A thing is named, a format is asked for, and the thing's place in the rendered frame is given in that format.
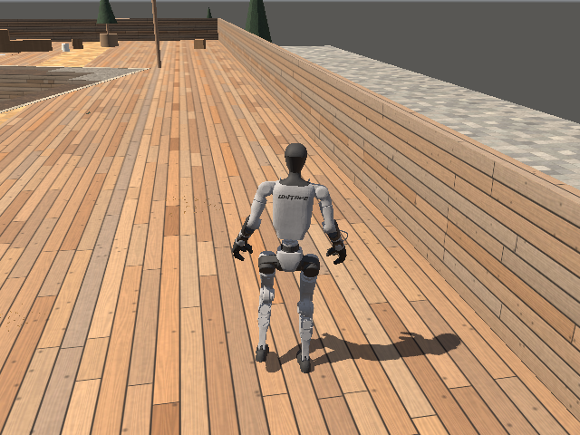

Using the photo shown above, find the robot right upper arm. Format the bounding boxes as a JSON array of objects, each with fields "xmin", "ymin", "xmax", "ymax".
[{"xmin": 313, "ymin": 183, "xmax": 337, "ymax": 234}]

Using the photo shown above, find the right robot forearm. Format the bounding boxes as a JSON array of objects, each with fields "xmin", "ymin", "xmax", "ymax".
[{"xmin": 327, "ymin": 220, "xmax": 344, "ymax": 251}]

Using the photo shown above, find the right robot hand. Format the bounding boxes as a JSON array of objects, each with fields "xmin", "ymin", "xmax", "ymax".
[{"xmin": 326, "ymin": 246, "xmax": 347, "ymax": 265}]

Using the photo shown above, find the left robot forearm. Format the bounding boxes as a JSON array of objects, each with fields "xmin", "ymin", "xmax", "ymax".
[{"xmin": 236, "ymin": 215, "xmax": 255, "ymax": 247}]

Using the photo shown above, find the robot head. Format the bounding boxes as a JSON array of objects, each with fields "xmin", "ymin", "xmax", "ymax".
[{"xmin": 279, "ymin": 143, "xmax": 310, "ymax": 187}]

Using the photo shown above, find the robot left upper arm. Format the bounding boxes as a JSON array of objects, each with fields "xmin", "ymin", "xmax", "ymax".
[{"xmin": 246, "ymin": 181, "xmax": 276, "ymax": 230}]

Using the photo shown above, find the left robot hand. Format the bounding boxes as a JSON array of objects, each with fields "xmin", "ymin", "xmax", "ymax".
[{"xmin": 232, "ymin": 240, "xmax": 253, "ymax": 261}]

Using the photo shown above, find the robot right thigh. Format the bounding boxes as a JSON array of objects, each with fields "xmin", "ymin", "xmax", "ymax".
[{"xmin": 297, "ymin": 254, "xmax": 320, "ymax": 317}]

